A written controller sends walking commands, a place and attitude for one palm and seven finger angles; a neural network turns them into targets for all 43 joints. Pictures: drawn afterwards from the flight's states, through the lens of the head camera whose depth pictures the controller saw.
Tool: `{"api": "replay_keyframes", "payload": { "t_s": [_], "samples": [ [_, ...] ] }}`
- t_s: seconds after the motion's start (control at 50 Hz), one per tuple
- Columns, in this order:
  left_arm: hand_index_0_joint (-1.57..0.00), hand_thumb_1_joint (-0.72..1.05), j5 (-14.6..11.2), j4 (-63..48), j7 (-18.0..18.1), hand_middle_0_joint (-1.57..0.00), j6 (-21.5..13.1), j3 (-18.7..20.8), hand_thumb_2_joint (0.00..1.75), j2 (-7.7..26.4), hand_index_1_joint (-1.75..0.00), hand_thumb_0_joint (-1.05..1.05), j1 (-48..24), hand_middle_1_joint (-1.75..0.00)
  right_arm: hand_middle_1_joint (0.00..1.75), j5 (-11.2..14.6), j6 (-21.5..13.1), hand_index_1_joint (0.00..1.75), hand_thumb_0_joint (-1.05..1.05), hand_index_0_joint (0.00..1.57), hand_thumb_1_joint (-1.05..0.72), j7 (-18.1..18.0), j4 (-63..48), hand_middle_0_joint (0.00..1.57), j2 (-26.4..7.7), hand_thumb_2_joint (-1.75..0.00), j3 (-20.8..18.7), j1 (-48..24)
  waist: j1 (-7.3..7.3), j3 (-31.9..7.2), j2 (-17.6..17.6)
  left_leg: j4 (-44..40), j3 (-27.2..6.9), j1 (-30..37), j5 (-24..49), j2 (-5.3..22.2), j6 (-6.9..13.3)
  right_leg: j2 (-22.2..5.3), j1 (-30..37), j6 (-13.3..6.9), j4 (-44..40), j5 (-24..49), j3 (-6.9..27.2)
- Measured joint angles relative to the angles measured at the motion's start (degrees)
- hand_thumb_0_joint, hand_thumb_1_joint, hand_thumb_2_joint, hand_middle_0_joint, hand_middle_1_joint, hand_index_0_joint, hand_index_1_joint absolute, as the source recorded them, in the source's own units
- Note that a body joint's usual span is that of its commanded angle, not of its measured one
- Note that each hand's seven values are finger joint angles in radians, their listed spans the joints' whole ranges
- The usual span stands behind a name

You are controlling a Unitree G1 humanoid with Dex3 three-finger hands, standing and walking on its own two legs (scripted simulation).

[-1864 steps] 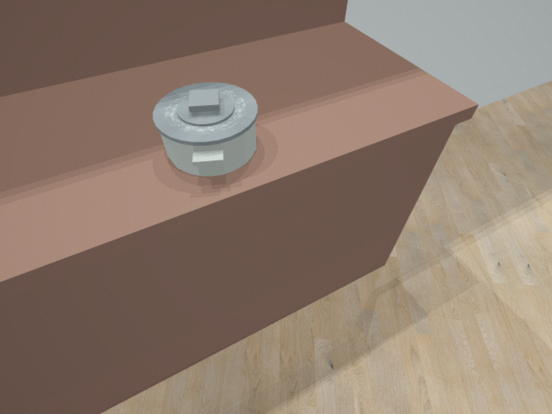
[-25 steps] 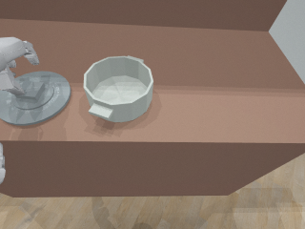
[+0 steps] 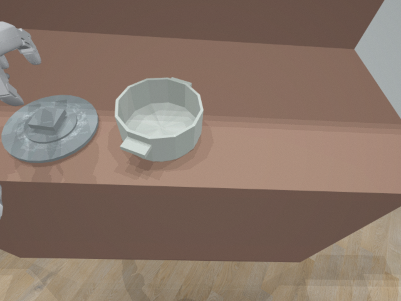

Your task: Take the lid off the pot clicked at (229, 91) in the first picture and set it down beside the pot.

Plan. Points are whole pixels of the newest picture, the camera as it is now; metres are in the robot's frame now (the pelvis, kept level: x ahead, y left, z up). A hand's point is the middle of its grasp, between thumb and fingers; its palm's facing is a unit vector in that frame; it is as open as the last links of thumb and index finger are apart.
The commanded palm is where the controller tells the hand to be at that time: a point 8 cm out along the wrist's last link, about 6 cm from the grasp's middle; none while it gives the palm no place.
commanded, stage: raise the empty hand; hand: left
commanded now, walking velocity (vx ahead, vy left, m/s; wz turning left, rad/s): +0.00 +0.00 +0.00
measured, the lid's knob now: (47, 118) +0.48 +0.31 +0.07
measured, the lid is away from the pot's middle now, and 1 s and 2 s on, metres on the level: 0.24 0.24 0.24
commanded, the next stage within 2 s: draw the hand back to the body in 0.20 s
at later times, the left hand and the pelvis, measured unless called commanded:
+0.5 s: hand (10, 70) +0.46 +0.31 +0.21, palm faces -0.28 -0.09 -0.96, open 11.0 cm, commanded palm +0.43 +0.30 +0.27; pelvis +0.00 -0.01 +0.00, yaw -1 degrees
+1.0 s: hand (41, 72) +0.41 +0.23 +0.24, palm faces +0.32 -0.86 -0.41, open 11.0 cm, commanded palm +0.36 +0.28 +0.26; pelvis +0.01 -0.04 +0.01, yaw +0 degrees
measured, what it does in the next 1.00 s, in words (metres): stands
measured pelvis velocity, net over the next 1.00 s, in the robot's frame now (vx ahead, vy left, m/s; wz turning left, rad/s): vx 0.01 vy -0.04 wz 0.00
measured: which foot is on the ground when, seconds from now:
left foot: down 0.00-1.00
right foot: down 0.00-1.00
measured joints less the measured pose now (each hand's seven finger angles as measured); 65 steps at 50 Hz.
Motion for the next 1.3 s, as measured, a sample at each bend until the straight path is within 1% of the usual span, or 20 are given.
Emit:
{"api": "replay_keyframes", "payload": {
  "t_s": [0.1,0.18,0.3,0.38,0.46,0.58,0.66,0.76,0.8,0.82,0.84,0.86,0.88,0.9,0.92,0.96,1.02,1.1,1.18,1.3],
  "samples": [
    [-0.41,-0.06,0.84,-2.04,-0.78,-0.41,1.18,-1.34,0.77,0.26,-0.77,0.00,-0.74,-0.77,0.30,-0.19,-0.38,0.30,0.01,0.21,-0.90,0.26,0.38,0.21,-0.15,-0.90,-0.51,1.11,0.21,0.46,0.30,-1.09,-0.21,0.67,0.56,-0.04,-0.12,0.03,0.74,-0.63,-1.04,0.50,-0.21],
    [-0.41,-0.06,0.54,-1.23,-0.68,-0.41,0.61,0.77,0.77,0.59,-0.77,0.00,-1.21,-0.77,0.30,-0.25,-0.32,0.30,0.01,0.21,-0.90,0.27,0.73,0.21,-0.32,-0.90,-0.18,1.01,-0.06,0.29,0.53,-1.85,0.04,1.23,0.83,-0.06,-0.15,-0.07,1.07,-0.06,-1.60,0.77,0.06],
    [-0.41,-0.06,1.16,0.28,-1.35,-0.41,2.40,-1.61,0.77,0.07,-0.77,0.00,-2.21,-0.77,0.30,-0.14,0.08,0.30,0.01,0.21,-0.90,0.73,0.69,0.21,-0.18,-0.90,-0.48,0.73,0.08,0.47,0.51,-2.50,0.09,1.42,1.18,-0.01,-0.36,-0.04,0.98,0.00,-1.67,0.82,0.14],
    [-0.41,-0.06,1.28,-3.63,-1.22,-0.41,1.19,1.30,0.77,0.09,-0.77,0.00,0.65,-0.77,0.30,-0.48,0.03,0.30,0.01,0.21,-0.90,0.61,0.03,0.21,-0.09,-0.90,-0.53,0.43,-0.13,0.55,0.54,-3.23,0.15,1.89,1.50,0.07,-0.53,0.02,1.22,0.04,-2.04,1.07,0.23],
    [-0.41,-0.06,-0.13,-5.80,-0.68,-0.41,0.49,4.14,0.77,0.57,-0.77,0.00,4.35,-0.77,0.30,-0.44,0.18,0.30,0.01,0.21,-0.90,0.86,-0.90,0.21,-0.21,-0.90,-0.49,0.00,-0.13,0.08,0.78,-3.57,0.50,2.70,1.39,0.25,-0.76,0.12,1.69,0.57,-2.02,0.92,0.61],
    [-0.41,-0.06,-0.96,-11.63,-1.83,-0.41,2.07,4.28,0.77,0.51,-0.77,0.00,10.21,-0.77,0.30,-0.25,0.85,0.30,0.01,0.21,-0.90,1.18,-2.31,0.20,-0.50,-0.90,-0.65,-1.12,1.08,0.85,1.01,-3.75,0.18,3.90,1.34,0.42,-1.04,0.30,2.91,0.87,-2.00,0.70,0.31],
    [-0.42,-0.06,-2.59,-17.24,-1.61,-0.41,1.15,7.10,0.77,0.47,-0.77,0.00,14.68,-0.77,0.30,-0.39,0.63,0.30,0.01,0.21,-0.90,1.15,-2.85,0.20,-0.59,-0.90,-0.56,-2.27,1.81,0.85,1.15,-4.17,-0.39,4.57,1.64,0.39,-1.32,0.31,3.69,0.81,-2.26,0.73,-0.26],
    [-0.41,-0.06,-4.20,-21.05,-2.49,-0.41,3.43,4.87,0.77,-0.17,-0.77,0.00,17.37,-0.77,0.30,0.05,1.07,0.30,0.01,0.20,-0.90,1.54,-3.42,0.20,-0.86,-0.90,-0.66,-4.10,3.43,1.33,1.48,-4.09,-1.26,5.16,1.78,0.37,-1.66,0.37,4.59,0.73,-2.09,0.53,-1.13],
    [-0.41,-0.06,-4.53,-24.99,-2.52,-0.41,3.36,4.90,0.77,-0.87,-0.77,0.00,19.53,-0.77,0.30,-0.10,0.94,0.30,0.01,0.20,-0.90,1.55,-3.75,0.20,-0.92,-0.90,-0.66,-4.83,4.06,1.61,1.71,-4.31,-1.63,5.50,2.04,0.28,-1.73,0.33,5.03,0.56,-2.23,0.61,-1.50],
    [-0.42,-0.06,-12.01,-25.39,-0.31,-0.41,2.95,6.99,0.77,-2.28,-0.77,0.00,20.17,-0.77,0.30,-0.05,-0.02,0.30,0.01,0.20,-0.90,1.26,-4.29,0.20,-0.78,-0.90,-0.89,-4.71,4.79,2.37,1.83,-4.52,-1.68,6.35,2.13,0.32,-1.84,0.38,5.80,0.13,-2.29,0.61,-1.55],
    [-0.42,-0.07,-20.74,-25.25,3.31,-0.41,1.82,9.42,0.77,-4.22,-0.77,0.00,20.86,-0.77,0.30,-0.07,-1.57,0.30,0.01,0.20,-0.90,0.84,-4.76,0.20,-0.65,-0.90,-0.71,-4.41,5.62,3.37,1.89,-4.88,-1.60,7.64,2.17,0.41,-2.01,0.49,6.90,-0.59,-2.38,0.52,-1.48],
    [-0.42,-0.07,-27.53,-25.26,7.26,-0.41,0.76,11.14,0.77,-6.27,-0.77,0.00,21.71,-0.77,0.30,-0.16,-2.91,0.30,0.01,0.20,-0.90,0.45,-5.02,0.20,-0.45,-0.90,-0.22,-4.17,6.30,4.08,1.83,-5.33,-1.45,8.89,2.18,0.51,-2.20,0.58,7.89,-1.23,-2.44,0.38,-1.33],
    [-0.42,-0.07,-33.44,-25.36,10.97,-0.41,-0.01,12.65,0.77,-8.32,-0.77,0.00,22.71,-0.77,0.30,-0.21,-3.93,0.30,0.01,0.20,-0.90,0.04,-5.09,0.20,-0.09,-0.90,0.44,-4.06,6.73,4.46,1.60,-5.77,-1.28,10.00,2.17,0.61,-2.36,0.64,8.76,-1.41,-2.55,0.27,-1.14],
    [-0.42,-0.07,-38.55,-25.55,14.30,-0.41,-0.54,14.06,0.77,-10.21,-0.77,0.00,23.81,-0.77,0.30,-0.26,-4.75,0.30,0.01,0.20,-0.90,-0.37,-4.92,0.20,0.40,-0.90,1.23,-4.12,6.93,4.60,1.22,-6.17,-1.09,10.97,2.14,0.74,-2.51,0.71,9.52,-1.11,-2.73,0.24,-0.94],
    [-0.42,-0.07,-42.60,-25.90,17.22,-0.41,-0.80,15.41,0.77,-11.88,-0.77,0.00,24.92,-0.77,0.30,-0.33,-5.44,0.30,0.01,0.20,-0.90,-0.68,-4.61,0.20,0.98,-0.90,2.01,-4.26,6.95,4.62,0.71,-6.50,-0.89,11.85,2.08,0.94,-2.66,0.84,10.20,-0.65,-2.88,0.24,-0.72],
    [-0.42,-0.07,-48.01,-27.72,22.00,-0.41,-0.68,18.07,0.77,-14.53,-0.77,-0.01,27.26,-0.77,0.30,-0.72,-6.88,0.30,0.01,0.21,-0.90,-1.05,-3.98,0.20,2.14,-0.90,3.20,-4.45,6.59,4.58,-0.33,-7.04,-0.58,13.49,1.86,1.44,-3.06,1.27,11.54,-0.17,-3.18,0.17,-0.38],
    [-0.41,-0.05,-52.49,-33.05,27.34,-0.41,-0.67,21.40,0.77,-17.59,-0.76,-0.01,31.09,-0.76,0.30,-1.66,-9.78,0.30,0.01,0.21,-0.90,-1.27,-3.49,0.21,3.09,-0.90,3.63,-3.98,6.00,4.68,-0.97,-7.88,-0.23,16.09,1.47,2.15,-3.73,1.93,13.81,-0.72,-3.86,-0.05,-0.01],
    [-0.40,0.00,-56.11,-36.81,31.29,-0.40,-1.74,25.07,0.78,-19.02,-0.73,-0.01,35.23,-0.73,0.30,-2.51,-12.03,0.30,0.01,0.21,-0.90,-1.15,-2.01,0.21,2.68,-0.90,2.99,-3.92,5.39,4.43,-0.24,-8.51,0.26,18.24,0.89,2.86,-4.29,2.57,15.58,-1.04,-4.22,-0.51,0.49],
    [-0.38,0.07,-58.10,-39.98,32.56,-0.38,-1.24,27.33,0.79,-19.43,-0.70,-0.01,39.43,-0.70,0.30,-2.65,-12.78,0.30,0.01,0.21,-0.90,-0.95,-0.42,0.21,1.25,-0.90,1.65,-3.69,5.47,4.47,0.83,-9.11,0.36,19.29,0.69,3.25,-4.66,2.95,16.27,-1.43,-4.21,-0.98,0.59],
    [-0.35,0.20,-59.46,-46.82,33.15,-0.35,-1.43,28.47,0.81,-21.12,-0.64,0.00,45.30,-0.63,0.30,-2.71,-13.54,0.30,0.01,0.21,-0.90,-1.01,1.73,0.20,-0.75,-0.90,-0.17,-3.58,6.58,4.85,1.85,-9.76,-0.05,20.21,0.64,3.40,-5.05,3.12,16.83,-1.88,-3.73,-1.80,0.14]
  ]
}}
